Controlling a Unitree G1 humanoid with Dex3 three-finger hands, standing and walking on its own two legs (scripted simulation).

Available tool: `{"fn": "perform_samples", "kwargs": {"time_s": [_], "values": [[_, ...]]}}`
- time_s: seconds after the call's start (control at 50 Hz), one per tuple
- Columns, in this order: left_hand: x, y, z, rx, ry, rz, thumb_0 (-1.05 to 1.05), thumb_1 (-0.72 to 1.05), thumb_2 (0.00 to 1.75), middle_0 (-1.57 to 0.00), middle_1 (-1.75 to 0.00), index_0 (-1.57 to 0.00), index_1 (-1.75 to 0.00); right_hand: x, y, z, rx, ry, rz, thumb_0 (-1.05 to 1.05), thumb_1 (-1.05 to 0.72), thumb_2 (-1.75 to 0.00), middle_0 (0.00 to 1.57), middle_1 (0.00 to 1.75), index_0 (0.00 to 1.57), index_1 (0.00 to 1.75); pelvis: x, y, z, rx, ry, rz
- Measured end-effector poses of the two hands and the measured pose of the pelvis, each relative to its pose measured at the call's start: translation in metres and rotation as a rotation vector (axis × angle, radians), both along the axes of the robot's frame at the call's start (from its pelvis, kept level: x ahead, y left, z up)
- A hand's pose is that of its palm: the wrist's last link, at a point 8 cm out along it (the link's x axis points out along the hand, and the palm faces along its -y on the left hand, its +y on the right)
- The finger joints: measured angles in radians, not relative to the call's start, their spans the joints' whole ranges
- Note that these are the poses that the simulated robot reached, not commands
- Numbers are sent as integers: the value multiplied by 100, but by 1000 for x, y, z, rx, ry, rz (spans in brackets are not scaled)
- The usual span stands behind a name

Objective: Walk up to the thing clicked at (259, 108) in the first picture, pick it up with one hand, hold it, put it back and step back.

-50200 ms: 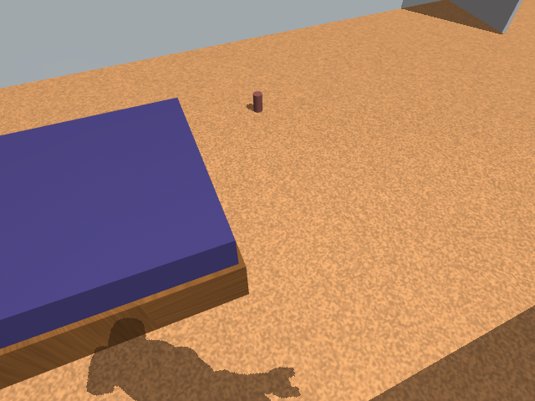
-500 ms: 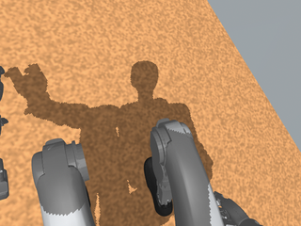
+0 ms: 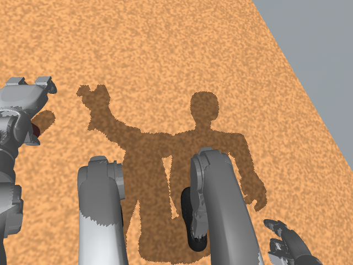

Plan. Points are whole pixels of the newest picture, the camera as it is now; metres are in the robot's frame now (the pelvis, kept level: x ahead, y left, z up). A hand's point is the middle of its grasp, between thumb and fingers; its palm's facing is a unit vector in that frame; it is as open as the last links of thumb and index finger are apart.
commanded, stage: withdraw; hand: left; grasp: from above
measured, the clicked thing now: (21, 128) +0.45 +0.40 -0.32
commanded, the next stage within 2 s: home in 0.20 s
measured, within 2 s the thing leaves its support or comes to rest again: neither
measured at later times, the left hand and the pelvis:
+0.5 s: hand (20, 96) +0.48 +0.32 -0.13, palm faces -0.36 -0.06 -0.93, open 13.3 cm; pelvis +0.01 +0.01 -0.01, yaw -1 degrees
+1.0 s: hand out of the picture +0.30 +0.26 +0.07, palm faces -0.18 -0.75 -0.63, open 7.6 cm; pelvis +0.03 +0.01 +0.17, yaw +4 degrees
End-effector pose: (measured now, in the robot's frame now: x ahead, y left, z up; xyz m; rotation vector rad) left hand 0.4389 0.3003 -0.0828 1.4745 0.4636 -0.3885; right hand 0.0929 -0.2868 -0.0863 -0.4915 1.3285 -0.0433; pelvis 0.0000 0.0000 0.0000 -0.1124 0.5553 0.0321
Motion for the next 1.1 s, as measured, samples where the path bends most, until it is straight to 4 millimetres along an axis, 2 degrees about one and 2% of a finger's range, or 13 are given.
{"fn": "perform_samples", "kwargs": {"time_s": [0.14,0.24,0.3,0.36,0.48,0.56,0.64,0.7,0.8,0.88,0.96,1.02,1.1], "values": [[9,-6,-45,10,-72,-46,0,-52,101,-11,-100,-10,-100,-24,1,-21,-45,54,-12,0,-91,-90,20,30,20,30,-3,4,-30,-18,-19,-1],[23,-10,-59,29,-159,-14,0,-52,100,-11,-100,-10,-101,-44,14,-40,-16,81,-46,0,-91,-90,20,30,20,30,-3,7,-45,-23,-16,-5],[32,-6,-52,51,-217,41,0,-51,99,-11,-100,-11,-99,-52,24,-48,21,93,-76,0,-91,-90,20,30,20,30,0,7,-47,-20,-2,-8],[38,2,-36,90,-235,90,0,-48,97,-13,-97,-13,-97,-54,33,-52,63,96,-103,0,-90,-90,20,30,20,30,3,8,-43,-18,19,-12],[39,18,8,104,-173,182,0,-38,92,-18,-88,-18,-88,-45,43,-40,124,73,-139,0,-90,-89,20,30,20,30,10,10,-17,-15,51,-10],[26,20,34,49,-111,211,0,-24,87,-21,-74,-20,-74,-30,42,-19,136,40,-152,0,-89,-89,20,30,20,30,14,11,8,-12,59,-2],[-4,12,61,-83,-85,238,0,-2,83,-21,-58,-20,-58,-5,35,11,125,-3,-141,0,-90,-89,20,30,20,30,18,11,38,-9,62,6],[-34,5,82,-208,-81,286,0,17,82,-21,-48,-21,-48,22,30,37,105,-52,-112,1,-90,-89,20,30,20,30,20,10,62,-2,54,12],[-78,3,121,-339,-94,394,0,51,85,-22,-38,-21,-38,76,28,81,83,-188,-54,1,-90,-90,20,30,20,30,21,7,99,10,25,28],[-106,4,155,-417,-104,500,1,70,87,-22,-34,-22,-34,119,37,119,95,-325,-10,1,-90,-90,20,30,20,30,22,7,127,18,-10,40],[-132,-1,188,-511,-82,604,1,81,89,-22,-32,-22,-32,149,52,158,131,-452,20,1,-90,-90,20,30,20,30,24,6,156,27,-53,50],[-152,-9,210,-588,-54,681,1,85,89,-21,-31,-22,-31,163,65,186,163,-524,30,1,-90,-90,20,30,20,30,27,6,178,34,-85,54],[-172,-21,239,-692,-25,777,1,88,90,-21,-31,-22,-31,170,77,221,193,-586,31,1,-90,-90,20,30,20,30,35,5,207,44,-126,60]]}}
